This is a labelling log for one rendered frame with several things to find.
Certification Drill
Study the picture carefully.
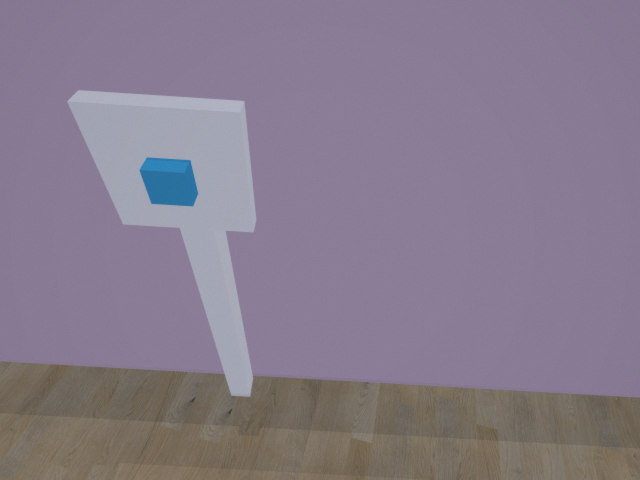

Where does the panel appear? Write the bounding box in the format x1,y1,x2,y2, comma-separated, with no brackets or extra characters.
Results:
67,90,256,397

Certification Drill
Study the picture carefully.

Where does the button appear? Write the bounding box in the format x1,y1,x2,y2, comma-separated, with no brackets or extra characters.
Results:
140,157,198,206

